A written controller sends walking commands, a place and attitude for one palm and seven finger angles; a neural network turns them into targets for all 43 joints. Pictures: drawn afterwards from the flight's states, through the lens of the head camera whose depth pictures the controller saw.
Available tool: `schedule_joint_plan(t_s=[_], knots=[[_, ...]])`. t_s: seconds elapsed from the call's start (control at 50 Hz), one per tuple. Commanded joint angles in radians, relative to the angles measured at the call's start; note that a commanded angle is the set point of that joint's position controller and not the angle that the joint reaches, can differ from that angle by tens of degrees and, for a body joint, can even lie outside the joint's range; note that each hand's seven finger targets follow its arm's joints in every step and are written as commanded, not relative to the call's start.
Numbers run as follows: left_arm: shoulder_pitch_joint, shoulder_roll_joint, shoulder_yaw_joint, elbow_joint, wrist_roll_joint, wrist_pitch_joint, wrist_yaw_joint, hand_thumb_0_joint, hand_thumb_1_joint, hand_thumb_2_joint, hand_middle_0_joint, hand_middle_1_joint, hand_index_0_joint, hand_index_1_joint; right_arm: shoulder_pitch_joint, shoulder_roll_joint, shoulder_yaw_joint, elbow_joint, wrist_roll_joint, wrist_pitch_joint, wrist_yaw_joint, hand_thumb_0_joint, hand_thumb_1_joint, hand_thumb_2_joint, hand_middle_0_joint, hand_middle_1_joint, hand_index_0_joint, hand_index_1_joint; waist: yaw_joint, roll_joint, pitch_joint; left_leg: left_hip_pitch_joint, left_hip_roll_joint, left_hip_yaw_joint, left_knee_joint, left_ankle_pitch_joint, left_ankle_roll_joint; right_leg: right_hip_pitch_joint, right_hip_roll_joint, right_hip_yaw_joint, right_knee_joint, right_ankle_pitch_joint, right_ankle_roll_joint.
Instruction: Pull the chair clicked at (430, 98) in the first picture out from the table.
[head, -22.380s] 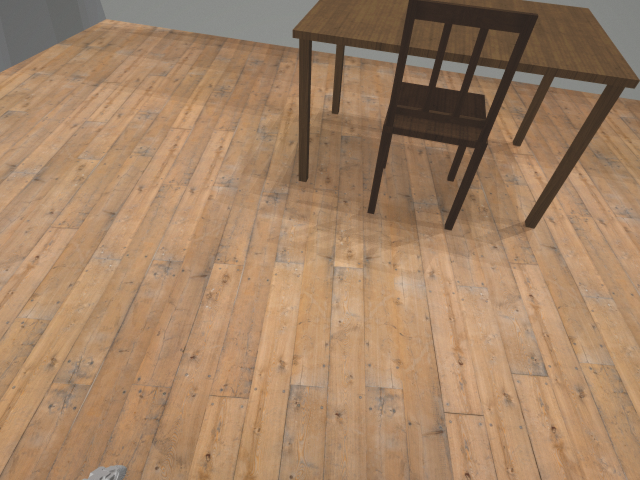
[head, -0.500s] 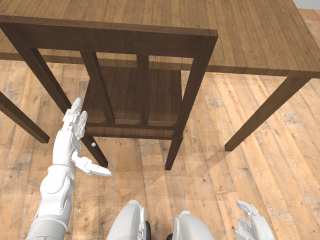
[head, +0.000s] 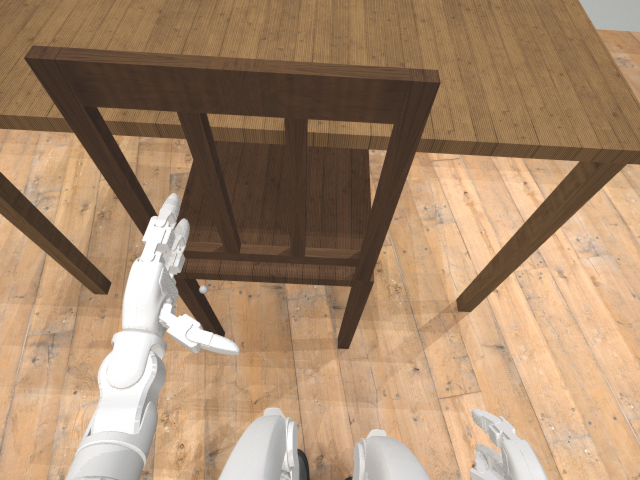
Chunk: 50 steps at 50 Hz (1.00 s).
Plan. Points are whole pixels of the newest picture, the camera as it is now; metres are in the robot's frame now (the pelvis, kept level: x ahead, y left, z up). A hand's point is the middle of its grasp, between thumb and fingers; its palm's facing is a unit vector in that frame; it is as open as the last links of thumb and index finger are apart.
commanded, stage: aim the fingers beside a spindle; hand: left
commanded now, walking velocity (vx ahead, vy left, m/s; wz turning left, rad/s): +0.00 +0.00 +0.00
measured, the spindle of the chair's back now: (217, 194) +0.47 +0.16 +0.03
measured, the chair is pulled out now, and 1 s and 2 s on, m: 0.00 0.00 0.00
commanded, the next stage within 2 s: push the fingers through the gap in 1.70 s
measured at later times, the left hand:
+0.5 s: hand (210, 299) +0.33 +0.15 +0.00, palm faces +0.02 -1.00 -0.02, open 16.9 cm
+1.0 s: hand (184, 289) +0.34 +0.18 +0.02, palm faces +0.04 -1.00 -0.05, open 17.0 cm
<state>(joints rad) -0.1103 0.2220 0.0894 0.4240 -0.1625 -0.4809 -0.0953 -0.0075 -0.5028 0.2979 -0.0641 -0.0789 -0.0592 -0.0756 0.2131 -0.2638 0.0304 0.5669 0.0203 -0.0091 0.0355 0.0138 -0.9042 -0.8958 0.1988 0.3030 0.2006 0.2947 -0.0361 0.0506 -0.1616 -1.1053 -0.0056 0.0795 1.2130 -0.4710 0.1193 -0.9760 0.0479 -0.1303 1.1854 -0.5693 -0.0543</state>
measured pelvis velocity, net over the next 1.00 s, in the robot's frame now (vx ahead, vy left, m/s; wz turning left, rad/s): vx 0.01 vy -0.01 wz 0.01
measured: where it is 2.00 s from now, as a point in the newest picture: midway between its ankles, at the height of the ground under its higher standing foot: outside the picture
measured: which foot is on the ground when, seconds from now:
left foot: down 0.00-1.00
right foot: down 0.00-1.00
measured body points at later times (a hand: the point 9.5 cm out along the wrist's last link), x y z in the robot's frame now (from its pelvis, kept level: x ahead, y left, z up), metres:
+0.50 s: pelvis +0.01 -0.02 +0.00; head +0.12 +0.00 +0.44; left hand +0.32 +0.21 +0.01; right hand +0.15 -0.27 -0.10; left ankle +0.06 +0.04 -0.63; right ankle +0.00 -0.09 -0.63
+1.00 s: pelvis +0.01 -0.01 +0.00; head +0.10 +0.00 +0.44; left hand +0.33 +0.24 +0.02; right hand +0.16 -0.25 -0.11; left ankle +0.06 +0.04 -0.63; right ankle +0.00 -0.09 -0.63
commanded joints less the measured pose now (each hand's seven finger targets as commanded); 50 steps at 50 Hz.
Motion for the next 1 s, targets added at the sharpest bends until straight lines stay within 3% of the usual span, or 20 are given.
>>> schedule_joint_plan(t_s=[0.0,0.08,0.12,0.16,0.22,0.28,0.34,0.42,0.46,0.5,0.52,0.6,0.66,0.72,0.76,0.8,0.86,0.9,0.94,0.98], knots=[[-0.157,0.057,0.008,-0.048,-0.019,-0.005,-0.035,0.000,-0.500,0.300,-0.060,-0.080,-0.060,-0.080,0.010,-0.164,-0.066,-0.127,0.015,-0.023,-0.021,0.000,-0.900,-0.900,0.200,0.300,0.200,0.300,-0.040,-0.061,-0.233,0.313,0.039,-0.218,-0.174,0.085,-0.084,-0.016,-0.012,0.092,-0.171,0.101,0.021],[-0.276,0.130,0.032,-0.373,-0.032,-0.114,-0.013,0.000,-0.500,0.300,-0.060,-0.080,-0.060,-0.080,0.023,-0.155,-0.078,-0.134,-0.001,-0.054,-0.025,0.000,-0.900,-0.900,0.200,0.300,0.200,0.300,-0.011,0.128,-0.448,0.578,0.068,-0.276,-0.177,0.246,-0.116,-0.047,-0.014,0.093,-0.136,0.180,0.013],[-0.279,0.153,0.033,-0.465,-0.021,-0.147,0.019,0.000,-0.500,0.300,-0.060,-0.080,-0.060,-0.080,0.034,-0.155,-0.078,-0.116,-0.012,-0.064,-0.025,0.000,-0.900,-0.900,0.200,0.300,0.200,0.300,-0.014,0.167,-0.491,0.662,0.080,-0.311,-0.189,0.314,-0.141,-0.080,-0.011,0.087,-0.119,0.205,0.015],[-0.212,0.125,0.020,-0.382,-0.001,-0.141,0.044,0.000,-0.500,0.300,-0.060,-0.080,-0.060,-0.080,0.029,-0.152,-0.075,-0.098,-0.016,-0.065,-0.018,0.000,-0.900,-0.900,0.200,0.300,0.200,0.300,-0.026,0.140,-0.423,0.641,0.090,-0.331,-0.196,0.302,-0.148,-0.109,-0.011,0.080,-0.114,0.198,0.020],[-0.167,0.107,0.044,-0.083,0.022,-0.066,0.045,0.000,-0.500,0.300,-0.060,-0.080,-0.060,-0.080,0.029,-0.155,-0.067,-0.075,-0.013,-0.040,-0.017,0.000,-0.900,-0.900,0.200,0.300,0.200,0.300,-0.056,-0.031,-0.257,0.385,0.057,-0.251,-0.166,0.137,-0.097,-0.064,-0.006,0.084,-0.149,0.131,0.028],[-0.131,0.076,0.037,0.068,-0.001,0.009,-0.007,0.000,-0.500,0.300,-0.060,-0.080,-0.060,-0.080,0.015,-0.164,-0.058,-0.106,0.014,-0.017,-0.021,0.000,-0.900,-0.900,0.200,0.300,0.200,0.300,-0.039,-0.119,-0.213,0.243,0.022,-0.183,-0.155,0.075,-0.078,0.039,-0.011,0.109,-0.189,0.103,0.026],[-0.132,0.136,0.099,-0.044,-0.047,0.002,-0.050,0.000,-0.500,0.300,-0.060,-0.080,-0.060,-0.080,0.018,-0.157,-0.064,-0.137,0.017,-0.018,-0.026,0.000,-0.900,-0.900,0.200,0.300,0.200,0.300,-0.003,-0.065,-0.340,0.268,0.020,-0.154,-0.136,0.171,-0.075,0.141,-0.020,0.148,-0.191,0.210,0.028],[-0.231,0.239,0.146,-0.430,-0.066,-0.128,-0.031,0.000,-0.500,0.300,-0.060,-0.080,-0.060,-0.080,0.028,-0.139,-0.068,-0.137,0.001,-0.054,-0.030,0.000,-0.900,-0.900,0.200,0.300,0.200,0.300,0.012,0.103,-0.529,0.477,0.037,-0.169,-0.133,0.364,-0.086,0.169,-0.011,0.144,-0.159,0.355,0.023],[-0.167,0.236,0.147,-0.431,-0.065,-0.158,-0.015,0.000,-0.500,0.300,-0.060,-0.080,-0.060,-0.080,0.029,-0.132,-0.064,-0.112,-0.004,-0.071,-0.030,0.000,-0.900,-0.900,0.200,0.300,0.200,0.300,-0.002,0.111,-0.485,0.500,0.043,-0.172,-0.138,0.396,-0.089,0.145,-0.007,0.135,-0.165,0.366,0.022],[-0.157,0.223,0.144,-0.311,-0.048,-0.150,-0.014,0.000,-0.500,0.300,-0.060,-0.080,-0.060,-0.080,0.031,-0.136,-0.063,-0.082,-0.005,-0.074,-0.029,0.000,-0.900,-0.900,0.200,0.300,0.200,0.300,-0.036,0.052,-0.383,0.410,0.042,-0.171,-0.121,0.350,-0.079,0.120,-0.005,0.138,-0.166,0.343,0.031],[-0.150,0.152,0.077,-0.221,-0.035,-0.130,-0.027,0.000,-0.500,0.300,-0.060,-0.080,-0.060,-0.080,0.026,-0.136,-0.060,-0.074,-0.005,-0.073,-0.027,0.000,-0.900,-0.900,0.200,0.300,0.200,0.300,-0.060,0.029,-0.316,0.361,0.040,-0.169,-0.112,0.304,-0.076,0.085,-0.008,0.137,-0.166,0.316,0.037],[-0.093,0.044,0.008,0.070,-0.058,-0.018,-0.114,0.000,-0.500,0.300,-0.060,-0.080,-0.060,-0.080,0.027,-0.160,-0.063,-0.077,0.020,-0.057,-0.029,0.000,-0.900,-0.900,0.200,0.300,0.200,0.300,-0.076,-0.129,-0.167,0.179,0.024,-0.155,-0.093,0.120,-0.067,0.060,-0.024,0.178,-0.219,0.175,0.054],[-0.135,0.085,0.027,-0.040,-0.082,-0.007,-0.151,0.000,-0.500,0.300,-0.060,-0.080,-0.060,-0.080,0.028,-0.166,-0.073,-0.111,0.025,-0.057,-0.033,0.000,-0.900,-0.900,0.200,0.300,0.200,0.300,-0.042,-0.060,-0.301,0.239,0.022,-0.153,-0.098,0.185,-0.066,0.125,-0.033,0.176,-0.201,0.244,0.046],[-0.198,0.243,0.147,-0.386,-0.086,-0.097,-0.094,0.000,-0.500,0.300,-0.060,-0.080,-0.060,-0.080,0.027,-0.156,-0.078,-0.135,0.008,-0.078,-0.034,0.000,-0.900,-0.900,0.200,0.300,0.200,0.300,0.020,0.124,-0.520,0.467,0.034,-0.168,-0.122,0.374,-0.080,0.163,-0.020,0.143,-0.154,0.376,0.025],[-0.107,0.269,0.186,-0.507,-0.082,-0.146,-0.031,0.000,-0.500,0.300,-0.060,-0.080,-0.060,-0.080,0.041,-0.138,-0.073,-0.129,-0.001,-0.093,-0.029,0.000,-0.900,-0.900,0.200,0.300,0.200,0.300,0.039,0.151,-0.551,0.578,0.044,-0.180,-0.148,0.485,-0.099,0.151,-0.011,0.117,-0.149,0.405,0.013],[-0.079,0.287,0.216,-0.460,-0.059,-0.159,0.020,0.000,-0.500,0.300,-0.060,-0.080,-0.060,-0.080,0.039,-0.134,-0.070,-0.106,-0.010,-0.093,-0.026,0.000,-0.900,-0.900,0.200,0.300,0.200,0.300,0.016,0.095,-0.494,0.530,0.048,-0.187,-0.142,0.480,-0.098,0.125,-0.004,0.111,-0.139,0.396,0.018],[-0.078,0.144,0.106,-0.194,-0.022,-0.112,0.009,0.000,-0.500,0.300,-0.060,-0.080,-0.060,-0.080,0.021,-0.136,-0.066,-0.078,-0.011,-0.078,-0.016,0.000,-0.900,-0.900,0.200,0.300,0.200,0.300,-0.048,0.009,-0.289,0.366,0.044,-0.187,-0.124,0.292,-0.085,0.032,-0.004,0.104,-0.144,0.282,0.033],[-0.030,0.078,0.060,0.024,-0.030,-0.046,-0.048,0.000,-0.500,0.300,-0.060,-0.080,-0.060,-0.080,0.023,-0.153,-0.064,-0.074,0.001,-0.063,-0.017,0.000,-0.900,-0.900,0.200,0.300,0.200,0.300,-0.068,-0.099,-0.171,0.240,0.029,-0.171,-0.115,0.162,-0.074,0.013,-0.005,0.120,-0.178,0.205,0.043],[-0.064,0.016,-0.015,0.076,-0.055,0.007,-0.123,0.000,-0.500,0.300,-0.060,-0.080,-0.060,-0.080,0.010,-0.171,-0.064,-0.102,0.028,-0.054,-0.021,0.000,-0.900,-0.900,0.200,0.300,0.200,0.300,-0.069,-0.123,-0.178,0.218,0.023,-0.169,-0.127,0.101,-0.070,0.032,-0.014,0.129,-0.203,0.146,0.038],[-0.134,-0.002,-0.057,0.004,-0.079,0.017,-0.172,0.000,-0.500,0.300,-0.060,-0.080,-0.060,-0.080,0.013,-0.175,-0.072,-0.120,0.035,-0.059,-0.029,0.000,-0.900,-0.900,0.200,0.300,0.200,0.300,-0.065,-0.065,-0.245,0.284,0.027,-0.184,-0.134,0.117,-0.070,0.028,-0.022,0.126,-0.207,0.142,0.033]])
